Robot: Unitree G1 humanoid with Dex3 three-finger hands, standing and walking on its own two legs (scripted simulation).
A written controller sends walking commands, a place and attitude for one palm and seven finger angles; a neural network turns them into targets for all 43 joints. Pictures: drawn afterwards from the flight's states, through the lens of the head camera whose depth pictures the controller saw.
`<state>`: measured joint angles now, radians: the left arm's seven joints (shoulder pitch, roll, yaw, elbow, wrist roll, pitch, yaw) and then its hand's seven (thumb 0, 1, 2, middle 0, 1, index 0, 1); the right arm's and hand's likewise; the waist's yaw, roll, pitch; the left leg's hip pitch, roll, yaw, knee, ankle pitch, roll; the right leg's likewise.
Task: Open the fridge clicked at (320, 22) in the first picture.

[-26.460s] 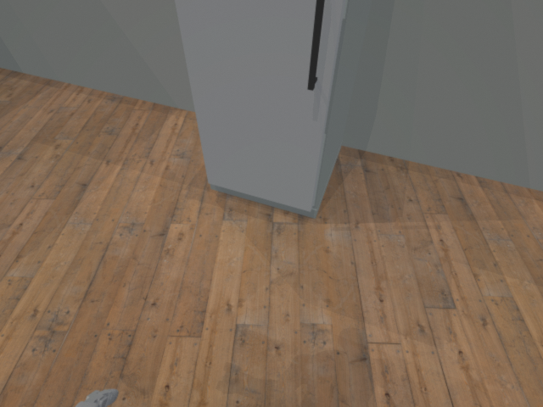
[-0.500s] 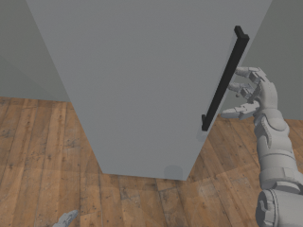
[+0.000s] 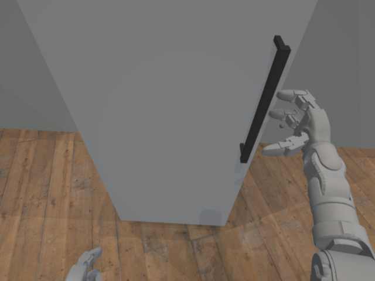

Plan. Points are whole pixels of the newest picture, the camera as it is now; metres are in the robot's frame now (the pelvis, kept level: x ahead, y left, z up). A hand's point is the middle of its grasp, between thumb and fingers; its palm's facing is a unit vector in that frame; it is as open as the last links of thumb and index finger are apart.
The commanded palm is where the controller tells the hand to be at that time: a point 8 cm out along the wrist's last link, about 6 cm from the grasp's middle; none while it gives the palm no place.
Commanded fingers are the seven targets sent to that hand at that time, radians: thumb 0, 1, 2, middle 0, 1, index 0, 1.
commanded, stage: slide the fingers in behind the handle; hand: right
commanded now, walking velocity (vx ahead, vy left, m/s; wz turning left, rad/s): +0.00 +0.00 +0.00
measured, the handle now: (257, 111) +0.47 -0.12 +0.13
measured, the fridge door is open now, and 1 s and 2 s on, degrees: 0 0 0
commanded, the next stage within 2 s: grip the handle and tug to test in 1.38 s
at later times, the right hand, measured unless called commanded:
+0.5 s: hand (262, 122) +0.41 -0.12 +0.15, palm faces -0.03 +1.00 +0.00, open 14.0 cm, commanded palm +0.38 -0.17 +0.15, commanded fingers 0.00 0.50 -0.30 0.30 1.20 0.30 1.20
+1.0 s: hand (255, 122) +0.41 -0.10 +0.15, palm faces -0.03 +1.00 +0.00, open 14.0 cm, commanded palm +0.39 -0.16 +0.15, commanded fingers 0.00 0.50 -0.30 0.30 1.20 0.30 1.20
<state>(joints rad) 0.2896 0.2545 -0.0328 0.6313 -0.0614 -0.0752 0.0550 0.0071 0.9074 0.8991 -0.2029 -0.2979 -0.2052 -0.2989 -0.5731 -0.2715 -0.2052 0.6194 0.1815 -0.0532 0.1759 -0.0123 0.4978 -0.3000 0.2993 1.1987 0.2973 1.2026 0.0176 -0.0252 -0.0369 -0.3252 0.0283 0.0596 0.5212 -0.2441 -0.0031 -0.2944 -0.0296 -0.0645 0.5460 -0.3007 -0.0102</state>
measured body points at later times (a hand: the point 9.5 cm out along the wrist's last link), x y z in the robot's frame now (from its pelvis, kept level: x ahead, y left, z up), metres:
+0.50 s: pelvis +0.00 +0.01 +0.00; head +0.01 +0.02 +0.45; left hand +0.13 +0.25 -0.11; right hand +0.41 -0.17 +0.15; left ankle +0.01 +0.12 -0.73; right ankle -0.01 -0.11 -0.73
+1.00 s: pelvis +0.00 +0.01 +0.00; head +0.01 +0.02 +0.45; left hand +0.13 +0.26 -0.10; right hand +0.41 -0.16 +0.15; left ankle +0.01 +0.12 -0.73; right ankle -0.01 -0.11 -0.73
